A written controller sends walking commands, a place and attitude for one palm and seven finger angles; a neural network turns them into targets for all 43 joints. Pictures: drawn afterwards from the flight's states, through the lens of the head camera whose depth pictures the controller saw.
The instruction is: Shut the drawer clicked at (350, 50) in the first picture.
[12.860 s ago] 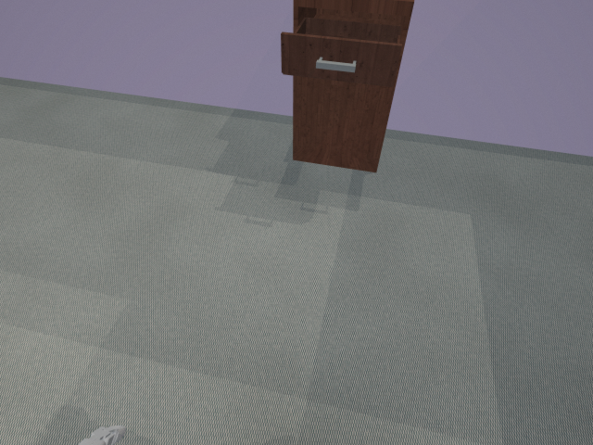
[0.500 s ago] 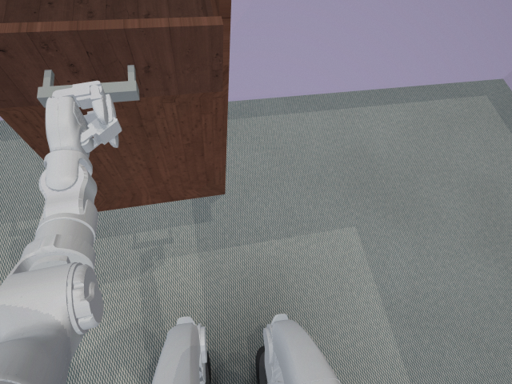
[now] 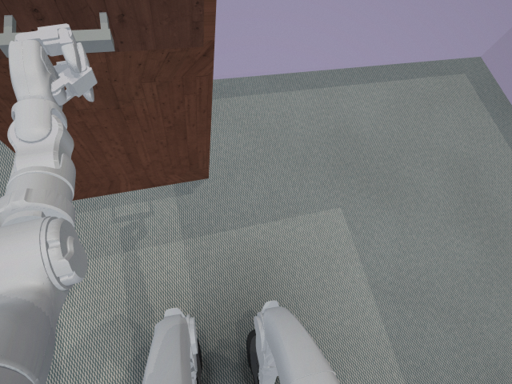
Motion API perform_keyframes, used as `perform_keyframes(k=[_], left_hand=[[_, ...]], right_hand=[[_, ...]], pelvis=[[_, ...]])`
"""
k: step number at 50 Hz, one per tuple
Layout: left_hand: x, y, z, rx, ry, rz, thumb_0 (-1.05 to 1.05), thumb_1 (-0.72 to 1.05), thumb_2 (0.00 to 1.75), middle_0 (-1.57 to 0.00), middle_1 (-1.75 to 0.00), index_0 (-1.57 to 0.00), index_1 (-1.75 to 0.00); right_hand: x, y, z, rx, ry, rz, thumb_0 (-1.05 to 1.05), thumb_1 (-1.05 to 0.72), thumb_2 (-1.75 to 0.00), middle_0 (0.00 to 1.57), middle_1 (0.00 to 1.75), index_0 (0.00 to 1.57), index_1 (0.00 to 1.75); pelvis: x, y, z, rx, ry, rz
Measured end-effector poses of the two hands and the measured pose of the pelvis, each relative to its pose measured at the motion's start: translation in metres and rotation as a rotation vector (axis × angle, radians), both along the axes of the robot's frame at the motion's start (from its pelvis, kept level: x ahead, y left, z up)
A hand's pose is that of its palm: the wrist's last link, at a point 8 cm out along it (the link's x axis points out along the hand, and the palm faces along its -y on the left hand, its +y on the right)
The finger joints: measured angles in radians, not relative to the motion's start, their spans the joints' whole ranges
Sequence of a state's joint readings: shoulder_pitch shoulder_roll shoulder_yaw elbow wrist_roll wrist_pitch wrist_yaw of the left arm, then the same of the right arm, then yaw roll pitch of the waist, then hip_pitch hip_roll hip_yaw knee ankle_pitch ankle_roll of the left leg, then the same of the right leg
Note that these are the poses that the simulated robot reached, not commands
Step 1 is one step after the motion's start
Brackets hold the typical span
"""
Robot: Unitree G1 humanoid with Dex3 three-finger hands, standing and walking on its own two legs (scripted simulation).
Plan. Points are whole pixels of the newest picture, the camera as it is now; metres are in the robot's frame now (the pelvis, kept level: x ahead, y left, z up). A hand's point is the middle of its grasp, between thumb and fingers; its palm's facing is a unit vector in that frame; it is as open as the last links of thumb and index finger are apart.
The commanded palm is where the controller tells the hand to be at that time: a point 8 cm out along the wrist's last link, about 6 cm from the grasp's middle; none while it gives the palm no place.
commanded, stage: push the drawer shut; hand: left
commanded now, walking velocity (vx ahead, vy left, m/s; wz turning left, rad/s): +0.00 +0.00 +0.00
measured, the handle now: (59, 32) +0.63 +0.22 +0.06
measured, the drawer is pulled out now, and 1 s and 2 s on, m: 0.02 0.00 0.00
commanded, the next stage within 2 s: pull the fist back off the drawer in 0.42 s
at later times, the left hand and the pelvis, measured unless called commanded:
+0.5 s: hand (81, 56) +0.58 +0.19 +0.06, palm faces +0.13 -0.99 -0.04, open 3.1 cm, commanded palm +0.61 +0.20 +0.06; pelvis -0.02 -0.01 -0.01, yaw +0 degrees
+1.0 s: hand (87, 58) +0.58 +0.18 +0.06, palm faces +0.12 -0.99 -0.03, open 3.1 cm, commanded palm +0.55 +0.20 +0.06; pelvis -0.02 +0.00 -0.01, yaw -1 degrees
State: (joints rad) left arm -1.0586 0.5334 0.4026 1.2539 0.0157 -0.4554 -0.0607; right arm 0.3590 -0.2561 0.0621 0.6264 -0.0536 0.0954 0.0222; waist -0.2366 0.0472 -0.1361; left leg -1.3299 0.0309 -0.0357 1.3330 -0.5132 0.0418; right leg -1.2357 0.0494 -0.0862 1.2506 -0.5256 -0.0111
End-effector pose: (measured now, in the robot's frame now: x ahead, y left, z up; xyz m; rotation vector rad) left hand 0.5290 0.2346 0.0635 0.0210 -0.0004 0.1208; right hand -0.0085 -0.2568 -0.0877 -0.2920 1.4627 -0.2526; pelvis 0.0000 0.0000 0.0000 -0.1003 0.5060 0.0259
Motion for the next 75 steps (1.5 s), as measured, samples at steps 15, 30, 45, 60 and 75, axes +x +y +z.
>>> perform_keyframes(k=[15,30,45,60,75], left_hand=[[0.022,0.002,0.001,0.006,0.009,0.004,0.01,0.71,0.95,-1.4,-1.6,-1.39,-1.6],[0.024,0.008,0.004,0.023,0.012,0.012,0.02,0.63,0.96,-1.4,-1.6,-1.4,-1.6],[0.022,0.004,0.004,0.017,0.029,0.0,0.02,0.7,0.94,-1.4,-1.6,-1.4,-1.6],[0.012,-0.005,-0.005,0.003,0.051,0.008,0.02,0.86,0.9,-1.4,-1.6,-1.4,-1.6],[-0.027,0.005,0.023,0.032,-0.001,-0.01,0.03,0.89,0.9,-1.39,-1.6,-1.39,-1.6]], right_hand=[[-0.035,0.008,0.002,0.002,0.095,-0.028,0.0,-0.91,-0.9,0.2,0.3,0.2,0.3],[-0.049,0.0,0.002,-0.044,0.065,-0.014,0.0,-0.91,-0.9,0.2,0.3,0.2,0.3],[-0.054,0.006,-0.001,-0.013,0.061,-0.015,0.0,-0.91,-0.9,0.2,0.3,0.2,0.3],[-0.009,0.011,0.003,0.052,0.021,-0.025,0.0,-0.91,-0.9,0.2,0.3,0.2,0.3],[0.067,0.008,0.024,0.097,-0.072,-0.044,0.0,-0.91,-0.9,0.2,0.3,0.2,0.3]], pelvis=[[-0.004,0.0,-0.007,-0.014,0.032,0.002],[-0.021,-0.007,-0.016,-0.029,0.049,0.01],[-0.024,-0.005,-0.016,-0.027,0.045,0.001],[0.007,0.001,0.004,-0.001,0.02,-0.017],[0.048,0.001,0.04,0.026,-0.04,-0.032]])
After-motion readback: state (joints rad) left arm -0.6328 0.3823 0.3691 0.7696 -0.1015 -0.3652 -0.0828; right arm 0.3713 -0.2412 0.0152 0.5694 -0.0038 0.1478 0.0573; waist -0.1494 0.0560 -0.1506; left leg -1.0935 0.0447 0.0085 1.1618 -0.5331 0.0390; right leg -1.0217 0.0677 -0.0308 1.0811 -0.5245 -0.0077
